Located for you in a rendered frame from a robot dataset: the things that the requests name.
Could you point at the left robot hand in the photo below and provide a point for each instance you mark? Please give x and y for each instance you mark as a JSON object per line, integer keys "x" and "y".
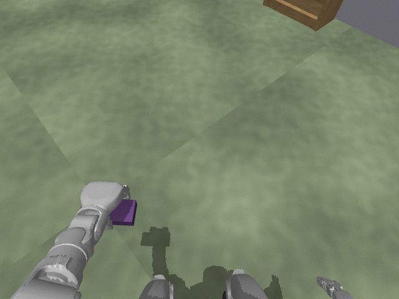
{"x": 105, "y": 194}

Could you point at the left robot arm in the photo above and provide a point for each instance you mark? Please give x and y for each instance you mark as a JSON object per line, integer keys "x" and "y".
{"x": 60, "y": 273}

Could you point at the small box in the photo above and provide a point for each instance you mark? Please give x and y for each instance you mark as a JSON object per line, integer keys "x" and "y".
{"x": 124, "y": 213}

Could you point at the bookshelf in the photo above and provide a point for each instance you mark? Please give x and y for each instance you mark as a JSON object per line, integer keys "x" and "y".
{"x": 311, "y": 13}

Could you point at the right robot hand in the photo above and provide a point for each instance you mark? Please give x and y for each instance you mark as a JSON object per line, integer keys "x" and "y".
{"x": 333, "y": 288}

